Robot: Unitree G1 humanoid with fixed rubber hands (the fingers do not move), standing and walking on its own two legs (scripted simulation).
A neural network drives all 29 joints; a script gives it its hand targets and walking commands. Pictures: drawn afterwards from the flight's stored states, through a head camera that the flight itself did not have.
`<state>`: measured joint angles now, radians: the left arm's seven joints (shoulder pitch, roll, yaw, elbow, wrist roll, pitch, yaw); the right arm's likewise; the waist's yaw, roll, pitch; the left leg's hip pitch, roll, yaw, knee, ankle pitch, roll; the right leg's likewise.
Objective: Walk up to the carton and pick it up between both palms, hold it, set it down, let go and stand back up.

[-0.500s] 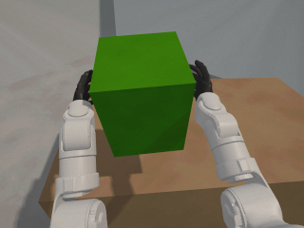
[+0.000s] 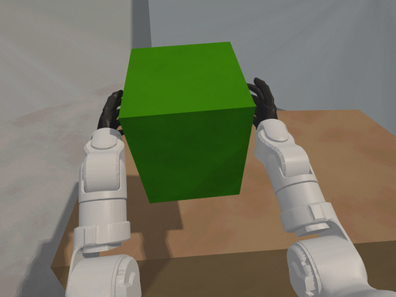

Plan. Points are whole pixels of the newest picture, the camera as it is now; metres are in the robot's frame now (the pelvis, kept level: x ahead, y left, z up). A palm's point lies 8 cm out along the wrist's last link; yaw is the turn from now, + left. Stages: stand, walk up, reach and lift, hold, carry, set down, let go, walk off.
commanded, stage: hold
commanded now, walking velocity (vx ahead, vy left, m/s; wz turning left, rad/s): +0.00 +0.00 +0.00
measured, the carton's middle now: (188, 125) +0.41 +0.03 +0.21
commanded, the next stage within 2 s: none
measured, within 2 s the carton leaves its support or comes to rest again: neither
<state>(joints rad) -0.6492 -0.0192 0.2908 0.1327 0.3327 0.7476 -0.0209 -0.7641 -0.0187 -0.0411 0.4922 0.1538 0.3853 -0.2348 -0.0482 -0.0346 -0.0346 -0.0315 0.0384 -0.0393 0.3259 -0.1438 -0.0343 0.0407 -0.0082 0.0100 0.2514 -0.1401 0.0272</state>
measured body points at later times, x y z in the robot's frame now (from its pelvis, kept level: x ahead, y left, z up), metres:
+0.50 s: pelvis +0.00 +0.00 +0.00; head -0.07 +0.02 +0.44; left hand +0.37 +0.17 +0.20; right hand +0.38 -0.12 +0.22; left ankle +0.04 +0.14 -0.75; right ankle +0.01 -0.14 -0.75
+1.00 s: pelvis +0.00 +0.00 +0.00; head -0.06 +0.02 +0.45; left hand +0.36 +0.17 +0.18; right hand +0.38 -0.12 +0.20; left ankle +0.04 +0.14 -0.75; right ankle +0.01 -0.14 -0.75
